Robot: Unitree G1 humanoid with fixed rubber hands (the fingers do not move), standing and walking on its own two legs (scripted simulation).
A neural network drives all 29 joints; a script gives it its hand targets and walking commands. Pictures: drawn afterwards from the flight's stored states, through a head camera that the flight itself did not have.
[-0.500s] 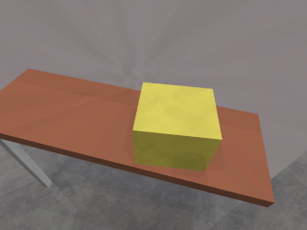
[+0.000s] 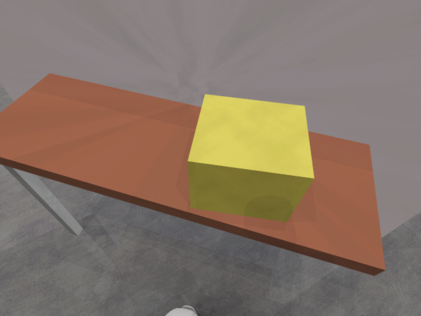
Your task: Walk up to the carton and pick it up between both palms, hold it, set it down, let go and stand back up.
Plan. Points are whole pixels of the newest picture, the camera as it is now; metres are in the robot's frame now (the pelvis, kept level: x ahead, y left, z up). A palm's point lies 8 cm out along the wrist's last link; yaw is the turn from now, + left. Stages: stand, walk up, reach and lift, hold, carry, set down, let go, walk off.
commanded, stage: walk up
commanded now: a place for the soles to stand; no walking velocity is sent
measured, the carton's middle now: (246, 158) +0.45 -0.08 +0.01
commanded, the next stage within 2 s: stand in 0.10 s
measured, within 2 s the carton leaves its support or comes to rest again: neither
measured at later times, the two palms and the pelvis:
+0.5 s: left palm out of the picture -0.05 +0.24 -0.13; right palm out of the picture +0.03 -0.25 -0.12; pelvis +0.00 +0.00 +0.01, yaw +3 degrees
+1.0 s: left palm out of the picture +0.12 +0.21 -0.12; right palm out of the picture +0.13 -0.29 -0.08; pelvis -0.02 -0.03 +0.00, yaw -7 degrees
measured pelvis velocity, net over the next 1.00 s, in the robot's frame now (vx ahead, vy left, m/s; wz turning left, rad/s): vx -0.02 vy -0.03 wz -0.13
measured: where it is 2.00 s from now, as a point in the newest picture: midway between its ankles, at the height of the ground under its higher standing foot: outside the picture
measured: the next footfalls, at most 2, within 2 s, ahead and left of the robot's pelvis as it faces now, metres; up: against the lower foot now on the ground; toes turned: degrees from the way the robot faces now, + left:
none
